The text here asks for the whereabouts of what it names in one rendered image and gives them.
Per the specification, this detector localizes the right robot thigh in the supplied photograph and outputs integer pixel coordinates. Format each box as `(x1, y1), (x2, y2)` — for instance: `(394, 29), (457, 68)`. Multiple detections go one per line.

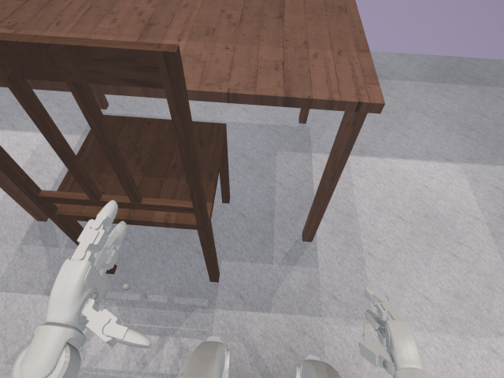
(292, 359), (342, 378)

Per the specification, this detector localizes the robot thigh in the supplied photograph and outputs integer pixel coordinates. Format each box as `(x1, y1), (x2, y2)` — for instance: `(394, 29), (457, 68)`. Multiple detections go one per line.
(177, 341), (232, 378)
(292, 359), (342, 378)

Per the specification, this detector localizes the robot right hand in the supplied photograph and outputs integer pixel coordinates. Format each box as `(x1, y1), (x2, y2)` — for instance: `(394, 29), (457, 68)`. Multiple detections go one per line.
(359, 285), (424, 376)

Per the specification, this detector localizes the left robot thigh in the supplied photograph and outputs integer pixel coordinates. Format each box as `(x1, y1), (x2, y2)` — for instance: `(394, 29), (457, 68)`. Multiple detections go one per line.
(177, 341), (232, 378)

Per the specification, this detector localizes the table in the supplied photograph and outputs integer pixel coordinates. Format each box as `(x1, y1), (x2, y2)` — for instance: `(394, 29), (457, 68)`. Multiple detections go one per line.
(0, 0), (385, 242)

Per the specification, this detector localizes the robot left hand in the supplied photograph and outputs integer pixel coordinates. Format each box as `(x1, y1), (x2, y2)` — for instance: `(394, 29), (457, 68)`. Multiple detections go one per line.
(45, 200), (152, 348)

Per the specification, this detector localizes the chair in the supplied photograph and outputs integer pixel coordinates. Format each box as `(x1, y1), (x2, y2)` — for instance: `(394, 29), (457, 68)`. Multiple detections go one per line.
(0, 32), (230, 283)

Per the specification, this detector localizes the robot left forearm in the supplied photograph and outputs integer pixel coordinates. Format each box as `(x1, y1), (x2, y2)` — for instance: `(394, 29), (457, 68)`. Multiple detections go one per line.
(11, 323), (86, 378)

